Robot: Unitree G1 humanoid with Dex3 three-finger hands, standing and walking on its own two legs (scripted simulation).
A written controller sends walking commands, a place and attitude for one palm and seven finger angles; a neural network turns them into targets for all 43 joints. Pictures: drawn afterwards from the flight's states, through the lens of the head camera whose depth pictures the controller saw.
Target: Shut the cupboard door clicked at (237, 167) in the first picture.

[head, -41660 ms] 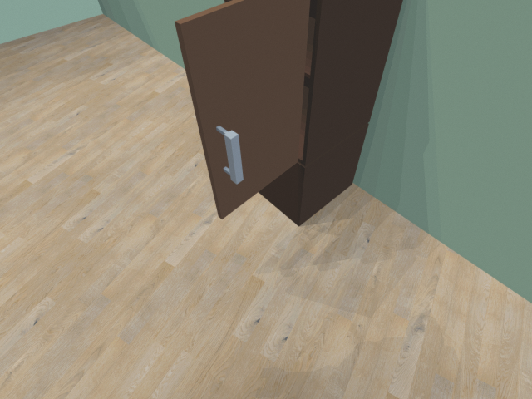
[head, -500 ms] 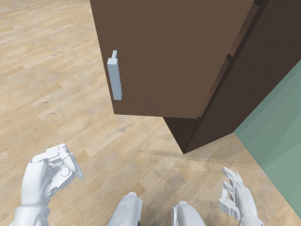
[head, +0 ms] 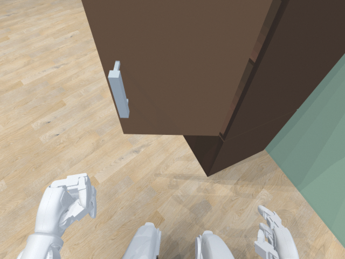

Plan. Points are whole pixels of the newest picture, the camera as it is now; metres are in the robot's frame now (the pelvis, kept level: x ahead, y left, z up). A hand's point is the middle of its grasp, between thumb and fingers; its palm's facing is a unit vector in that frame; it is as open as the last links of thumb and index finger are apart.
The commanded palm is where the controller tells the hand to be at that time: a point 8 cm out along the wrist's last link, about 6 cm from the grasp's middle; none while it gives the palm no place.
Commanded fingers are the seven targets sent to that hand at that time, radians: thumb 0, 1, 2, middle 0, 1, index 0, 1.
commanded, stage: raise the hand and make a fist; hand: left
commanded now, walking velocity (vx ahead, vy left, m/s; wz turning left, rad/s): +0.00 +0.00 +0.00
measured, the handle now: (121, 90) +0.52 +0.19 +0.04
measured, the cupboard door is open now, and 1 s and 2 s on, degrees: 64 64 64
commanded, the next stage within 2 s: bring the fist close to the handle in 0.20 s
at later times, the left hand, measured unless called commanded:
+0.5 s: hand (92, 185) +0.25 +0.18 +0.06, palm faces +0.07 -1.00 -0.03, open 3.1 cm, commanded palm +0.24 +0.22 +0.05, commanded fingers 0.00 0.90 0.90 -1.30 -1.50 -1.30 -1.50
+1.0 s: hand (117, 146) +0.35 +0.16 +0.05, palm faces +0.01 -1.00 +0.00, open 3.1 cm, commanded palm +0.34 +0.20 +0.05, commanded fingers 0.00 0.90 0.90 -1.30 -1.50 -1.30 -1.50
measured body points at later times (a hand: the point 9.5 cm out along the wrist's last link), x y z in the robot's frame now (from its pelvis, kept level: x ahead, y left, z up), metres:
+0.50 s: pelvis +0.00 -0.01 -0.01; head +0.08 +0.00 +0.44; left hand +0.24 +0.24 +0.06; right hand +0.20 -0.24 -0.09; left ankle +0.04 +0.10 -0.62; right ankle +0.02 -0.11 -0.62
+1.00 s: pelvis +0.00 +0.00 +0.01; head +0.10 +0.01 +0.45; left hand +0.34 +0.21 +0.05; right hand +0.15 -0.24 -0.09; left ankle +0.04 +0.10 -0.62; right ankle +0.02 -0.11 -0.62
